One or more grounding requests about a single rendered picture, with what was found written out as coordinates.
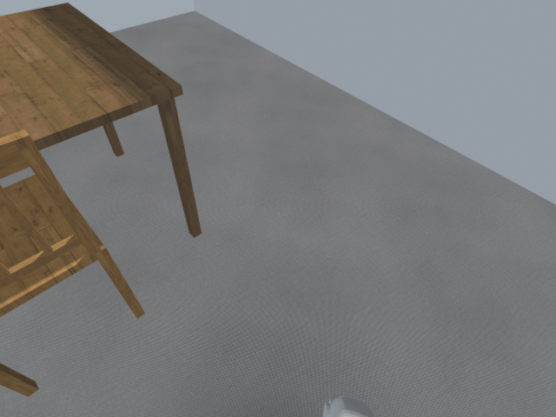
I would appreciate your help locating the table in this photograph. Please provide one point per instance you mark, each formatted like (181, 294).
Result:
(61, 75)

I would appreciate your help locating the right robot thigh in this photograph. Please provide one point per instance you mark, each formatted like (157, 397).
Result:
(347, 407)

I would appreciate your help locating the chair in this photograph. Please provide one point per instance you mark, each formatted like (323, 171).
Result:
(44, 239)

